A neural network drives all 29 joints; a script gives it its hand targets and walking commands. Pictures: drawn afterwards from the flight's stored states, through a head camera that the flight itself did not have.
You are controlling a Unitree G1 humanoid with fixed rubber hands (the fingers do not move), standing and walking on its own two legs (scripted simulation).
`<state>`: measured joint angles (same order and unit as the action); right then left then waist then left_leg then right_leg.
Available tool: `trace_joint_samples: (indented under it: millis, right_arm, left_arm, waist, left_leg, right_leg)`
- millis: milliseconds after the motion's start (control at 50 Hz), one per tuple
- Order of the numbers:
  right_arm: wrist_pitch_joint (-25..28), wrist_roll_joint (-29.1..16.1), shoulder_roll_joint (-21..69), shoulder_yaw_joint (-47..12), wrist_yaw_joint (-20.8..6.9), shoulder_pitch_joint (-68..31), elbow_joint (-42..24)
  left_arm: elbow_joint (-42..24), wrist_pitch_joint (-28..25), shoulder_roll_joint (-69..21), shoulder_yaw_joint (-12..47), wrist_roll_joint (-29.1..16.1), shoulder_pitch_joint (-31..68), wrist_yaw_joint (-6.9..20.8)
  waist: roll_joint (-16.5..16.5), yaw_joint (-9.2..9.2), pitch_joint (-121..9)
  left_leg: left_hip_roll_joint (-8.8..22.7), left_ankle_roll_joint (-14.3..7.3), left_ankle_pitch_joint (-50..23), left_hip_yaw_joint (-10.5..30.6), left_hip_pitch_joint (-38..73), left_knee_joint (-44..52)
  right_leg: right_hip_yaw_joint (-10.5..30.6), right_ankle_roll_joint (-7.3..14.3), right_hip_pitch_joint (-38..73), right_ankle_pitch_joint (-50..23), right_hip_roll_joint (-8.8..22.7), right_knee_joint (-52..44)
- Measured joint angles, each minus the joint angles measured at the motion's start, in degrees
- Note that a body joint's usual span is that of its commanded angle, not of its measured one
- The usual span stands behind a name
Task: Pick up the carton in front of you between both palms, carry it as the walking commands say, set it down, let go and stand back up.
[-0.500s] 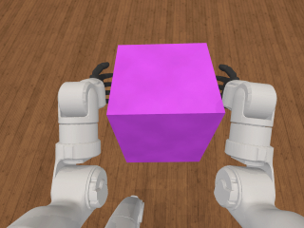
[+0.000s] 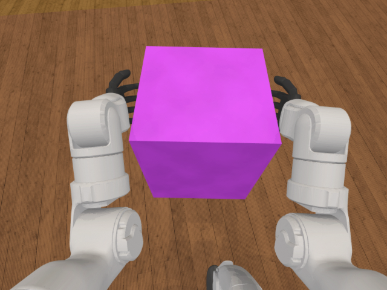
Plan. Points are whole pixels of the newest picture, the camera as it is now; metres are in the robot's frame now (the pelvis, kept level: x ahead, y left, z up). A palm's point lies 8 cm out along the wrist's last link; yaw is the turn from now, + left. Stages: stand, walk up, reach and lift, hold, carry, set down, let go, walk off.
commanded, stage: carry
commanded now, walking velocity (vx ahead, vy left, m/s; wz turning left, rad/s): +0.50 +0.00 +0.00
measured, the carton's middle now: (201, 131) +0.40 -0.04 +0.10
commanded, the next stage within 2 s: none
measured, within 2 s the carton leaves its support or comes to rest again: neither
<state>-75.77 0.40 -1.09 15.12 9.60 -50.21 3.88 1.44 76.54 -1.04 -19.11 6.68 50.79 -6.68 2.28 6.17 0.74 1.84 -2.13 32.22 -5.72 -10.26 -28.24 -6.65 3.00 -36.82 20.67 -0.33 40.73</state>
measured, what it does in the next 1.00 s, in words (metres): climbs: right foot 0.04 m higher, then left foot 0.05 m higher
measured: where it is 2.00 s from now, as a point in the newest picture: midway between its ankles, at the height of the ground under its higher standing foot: (174, 89)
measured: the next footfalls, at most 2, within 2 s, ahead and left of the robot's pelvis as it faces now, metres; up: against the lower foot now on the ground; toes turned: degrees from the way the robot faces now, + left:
right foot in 0.02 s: +0.18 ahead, -0.10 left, +0.04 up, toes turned -5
left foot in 0.40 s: +0.45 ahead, +0.10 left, +0.08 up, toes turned +7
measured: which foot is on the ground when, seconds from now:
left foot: down 0.00-0.04, up 0.06-0.38, down 0.40-0.80, up 0.82-1.00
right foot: up 0.00-0.00, down 0.02-0.42, up 0.44-0.76, down 0.78-1.00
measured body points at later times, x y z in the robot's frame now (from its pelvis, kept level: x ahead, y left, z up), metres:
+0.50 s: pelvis +0.32 +0.02 +0.05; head +0.35 +0.01 +0.50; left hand +0.72 +0.16 +0.20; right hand +0.71 -0.14 +0.20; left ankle +0.40 +0.10 -0.65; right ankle +0.19 -0.09 -0.57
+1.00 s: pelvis +0.63 -0.01 +0.12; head +0.66 -0.01 +0.57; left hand +1.00 +0.19 +0.27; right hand +1.04 -0.11 +0.28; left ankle +0.64 +0.10 -0.51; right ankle +0.63 -0.09 -0.61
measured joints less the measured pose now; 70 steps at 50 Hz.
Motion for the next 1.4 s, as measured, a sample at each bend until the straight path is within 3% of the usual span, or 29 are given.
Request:
trace_joint_samples:
  millis: [40,100,140,220,300,360,400,440,480,540,620,700,780,820,860,900,980,1060,1120,1160,1200,1240,1280,1340,1400]
  right_arm:
    - [0.08,0.12,-1.42,0.42,-0.7,-0.74,1.87]
    - [-0.27,0.87,-2.06,1.15,-1.76,-0.66,4.88]
    - [-1.29,2.1,-1.41,1.48,-2.0,-0.86,5.75]
    - [-2.82,4.0,-0.13,2.18,-2.16,-1.44,3.94]
    - [-3.15,5.32,0.67,3.3,-2.23,-2.14,1.65]
    - [-2.77,6.24,0.84,3.44,-2.23,-2.27,2.78]
    - [-2.01,6.77,1.17,3.08,-2.3,-2.61,5.44]
    - [-0.43,7.37,2.05,1.56,-2.29,-2.14,8.1]
    - [-0.21,6.94,2.31,0.08,-2.04,-0.17,8.4]
    - [-0.81,3.92,1.39,-1.57,-1.2,2.94,6.24]
    - [-0.63,1.1,0.7,-1.95,-0.02,3.55,3.12]
    - [-0.13,0.14,0.32,-1.32,0.34,1.87,1.22]
    - [-0.35,0.04,-0.85,-0.48,0.07,-0.59,2.5]
    - [-0.2,0.14,-2.18,0.28,-0.69,-0.96,4.01]
    - [-0.45,0.84,-2.39,1.06,-1.46,-1.0,5.98]
    - [-1.32,2.16,-1.77,1.64,-1.82,-1.15,7.26]
    - [-2.68,4.36,-0.44,2.21,-1.85,-1.57,6.31]
    - [-3.16,5.38,0.18,3.4,-1.9,-2.42,3.8]
    - [-2.96,5.9,0.31,3.96,-2.03,-2.74,4.47]
    - [-2.26,6.38,0.63,3.52,-2.09,-3.31,7.0]
    - [-0.6,7.08,1.59,2.03,-2.1,-2.99,9.73]
    - [-0.29,6.88,1.99,0.46,-1.95,-0.99,10.2]
    - [-0.79,5.07,1.45,-0.92,-1.54,1.42,8.96]
    - [-1.2,2.32,0.66,-1.94,-0.59,3.16,6.39]
    - [-0.98,0.78,0.27,-1.89,0.15,2.78,4.08]
  left_arm:
    - [2.93,-1.09,-0.22,1.05,0.55,1.03,0.02]
    - [5.84,-1.29,-0.08,3.09,0.48,0.07,-0.22]
    - [5.84,-0.48,0.71,4.01,-1.23,-1.43,-0.7]
    - [4.46,0.43,1.9,4.14,-4.37,-1.87,-1.89]
    - [4.86,-0.27,2.35,3.51,-5.55,0.02,-2.31]
    - [7.78,-0.93,2.49,3.4,-5.36,1.51,-2.54]
    - [10.04,-1.15,3.15,2.95,-4.94,1.84,-2.0]
    - [11.49,-1.67,4.16,2.37,-4.64,0.92,-1.1]
    - [12.25,-1.71,4.11,2.01,-4.13,-0.19,-0.51]
    - [11.05,-0.62,2.87,1.69,-2.64,-0.95,-0.42]
    - [6.58,0.22,1.47,0.7,-1.26,-1.19,-0.37]
    - [2.21,0.41,0.62,0.07,-0.56,-0.94,-0.34]
    - [2.88,0.12,0.69,0.66,-0.27,0.48,-0.28]
    - [5.85,-1.17,0.3,1.94,0.28,1.42,-0.3]
    - [7.48,-1.17,0.33,3.27,0.14,0.68,-0.53]
    - [7.82,-0.48,0.93,4.31,-1.29,-0.89,-0.95]
    - [6.87,0.58,1.96,5.03,-4.24,-1.72,-2.47]
    - [6.82,0.19,2.51,4.54,-5.57,0.29,-3.01]
    - [9.22,-0.37,2.73,4.05,-5.42,1.92,-2.87]
    - [11.27,-0.51,3.47,3.52,-5.11,2.4,-2.38]
    - [12.77,-1.13,4.47,2.74,-4.71,1.59,-1.4]
    - [13.77,-1.29,4.45,2.24,-4.12,0.46,-0.72]
    - [13.66,-0.64,3.73,2.03,-3.15,-0.06,-0.59]
    - [11.16,0.36,2.62,1.49,-1.88,-0.46,-0.54]
    - [7.52,0.78,1.79,0.73,-1.17,-0.39,-0.52]
  waist:
    - [1.08,-2.32,-0.81]
    - [-0.82,-6.97,-1.34]
    - [-1.88,-9.43,-1.26]
    - [-3.02,-12.68,-0.17]
    - [-3.05,-13.86,-0.74]
    - [-3.7,-13.08,-2.41]
    - [-4.6,-11.03,-3.2]
    - [-5.12,-7.72,-2.97]
    - [-3.99,-4.58,-2.37]
    - [-2.83,-1.28,-0.74]
    - [-1.93,1.18,1.11]
    - [-1.47,1.27,0.76]
    - [0.27,-1.35,-1.41]
    - [0.72,-4.16,-1.9]
    - [-0.6,-7.13,-2.21]
    - [-1.67,-9.57,-2.3]
    - [-2.83,-12.77,-1.29]
    - [-2.97,-13.9,-1.45]
    - [-3.77,-13.05,-2.93]
    - [-4.82,-11.1,-3.8]
    - [-5.24,-7.9,-3.79]
    - [-3.91,-4.8,-3.46]
    - [-2.98,-2.46,-2.59]
    - [-2.14,-0.07,-0.85]
    - [-1.77,1.17,0.07]
  left_leg:
    - [2.24,0.51,0.93,1.14,-1.68,-10.34]
    - [-0.56,0.78,-1.73,5.86,-11.96,-37.37]
    - [-1.71,0.25,-4.06,5.82,-18.84,-46.96]
    - [-1.61,-0.36,-6.44,4.45,-29.16,-47.08]
    - [-0.23,0.01,-8.09,2.71,-34.74,-36.01]
    - [-0.59,-0.48,-9.36,0.04,-32.9,-22.27]
    - [-2.36,-1.95,-11.97,-2.65,-28.17,-14.69]
    - [-3.42,-3.0,-10.25,-3.68,-25.8,-16.76]
    - [-3.74,-3.42,-7.68,-3.08,-22.73,-15.71]
    - [-3.65,-2.69,-7.57,-2.09,-17.15,-10.01]
    - [-2.92,-2.8,-6.6,-1.31,-10.5,-3.97]
    - [-2.14,-1.68,-4.14,-0.81,-4.38,0.09]
    - [0.64,0.1,1.73,-0.13,0.15,-2.82]
    - [1.71,0.77,-0.26,2.41,-3.89,-17.08]
    - [-0.75,0.74,-1.42,5.53,-11.08,-35.37]
    - [-2.12,0.26,-3.39,5.65,-17.99,-45.97]
    - [-1.95,-0.38,-5.8,4.34,-28.23,-46.5]
    - [-0.18,-0.07,-7.51,2.87,-33.86,-35.46]
    - [-0.21,-0.38,-8.72,0.47,-32.04,-21.97]
    - [-1.92,-1.72,-11.94,-2.27,-27.29,-14.21]
    - [-3.01,-2.61,-10.95,-3.3,-24.96,-16.3]
    - [-3.23,-2.89,-7.51,-2.67,-21.94,-15.52]
    - [-3.2,-2.22,-7.11,-1.89,-18.23,-11.82]
    - [-2.79,-2.38,-6.83,-1.26,-12.77,-6.4]
    - [-2.3,-2.22,-5.6,-0.8,-8.08,-2.61]
  right_leg:
    - [-2.06,0.5,3.06,-1.31,-1.26,-0.73]
    - [-1.37,0.38,7.23,3.23,-1.59,-1.23]
    - [-0.49,-0.48,10.99,3.24,-1.33,-5.16]
    - [0.47,-0.26,18.14,4.2,-0.38,-11.45]
    - [0.94,-0.95,24.4,6.63,0.23,-15.64]
    - [1.24,-2.33,29.04,9.66,1.37,-17.24]
    - [1.24,-2.98,30.63,13.18,3.21,-12.88]
    - [3.84,-3.05,26.04,10.37,4.2,3.52]
    - [7.56,-2.28,17.82,8.87,1.33,23.66]
    - [7.42,-0.94,6.75,6.53,-0.17,36.69]
    - [5.77,-0.45,-3.39,6.65,0.45,32.54]
    - [3.78,-0.75,-6.17,3.87,1.67,16.12]
    - [-1.19,0.47,1.17,-2.22,-0.27,-1.79]
    - [-2.37,0.47,3.09,-0.42,-1.19,0.35]
    - [-1.77,0.4,6.05,2.36,-1.43,-0.73]
    - [-0.91,-0.37,9.73,2.67,-1.3,-4.43]
    - [0.02,-0.3,16.98,3.63,-0.47,-10.7]
    - [0.44,-1.06,23.14,6.07,0.16,-14.66]
    - [0.74,-2.47,27.62,9.18,1.4,-16.04]
    - [1.03,-3.26,29.35,12.92,3.42,-12.19]
    - [3.43,-3.32,25.42,13.08,4.57,2.81]
    - [7.01,-2.44,17.73,11.17,1.77,21.69]
    - [7.26,-1.45,10.14,8.97,0.29,32.95]
    - [6.17,-0.74,1.26,7.46,0.12,34.62]
    - [4.89,-0.73,-4.77,7.09,0.86,28.29]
